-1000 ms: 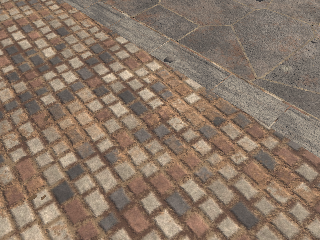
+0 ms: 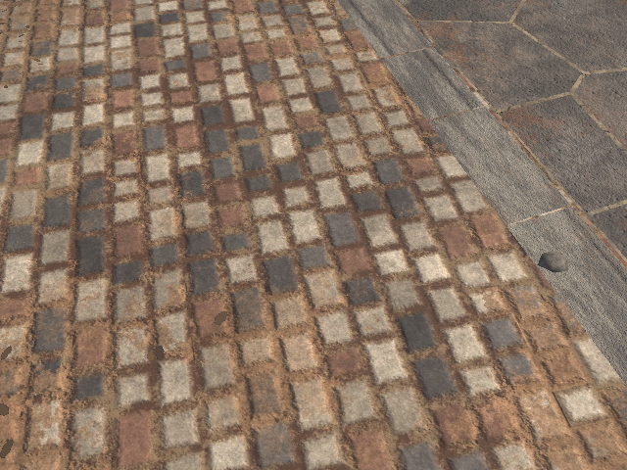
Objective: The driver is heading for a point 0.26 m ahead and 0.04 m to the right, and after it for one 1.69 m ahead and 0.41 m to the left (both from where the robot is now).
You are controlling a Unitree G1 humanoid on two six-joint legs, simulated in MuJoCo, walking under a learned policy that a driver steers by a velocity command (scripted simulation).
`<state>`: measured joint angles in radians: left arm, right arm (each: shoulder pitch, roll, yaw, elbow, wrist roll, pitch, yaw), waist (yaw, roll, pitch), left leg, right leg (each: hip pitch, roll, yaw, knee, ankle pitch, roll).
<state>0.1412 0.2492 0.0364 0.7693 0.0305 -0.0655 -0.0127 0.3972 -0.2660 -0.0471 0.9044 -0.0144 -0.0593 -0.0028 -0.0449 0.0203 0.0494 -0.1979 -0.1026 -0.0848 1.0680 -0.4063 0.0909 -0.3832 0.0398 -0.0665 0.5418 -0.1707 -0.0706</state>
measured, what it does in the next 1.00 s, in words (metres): walks ahead, turning left: left foot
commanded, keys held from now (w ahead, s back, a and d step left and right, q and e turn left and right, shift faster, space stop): w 0.04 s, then w+q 0.70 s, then w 0.26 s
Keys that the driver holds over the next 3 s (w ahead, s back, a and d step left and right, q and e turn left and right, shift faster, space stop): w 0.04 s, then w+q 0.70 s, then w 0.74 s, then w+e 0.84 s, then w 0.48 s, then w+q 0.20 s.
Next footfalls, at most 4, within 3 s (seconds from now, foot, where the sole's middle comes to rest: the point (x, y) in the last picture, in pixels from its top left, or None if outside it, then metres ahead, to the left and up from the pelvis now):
0.48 left None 0.38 0.13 -0.77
1.04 right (280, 352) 0.74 0.09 -0.77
1.56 left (160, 300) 0.90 0.39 -0.77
2.10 right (207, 204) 1.22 0.29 -0.77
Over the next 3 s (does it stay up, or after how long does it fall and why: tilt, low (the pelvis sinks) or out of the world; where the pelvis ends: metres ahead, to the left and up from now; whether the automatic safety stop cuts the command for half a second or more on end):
stays up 1.54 0.37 0.02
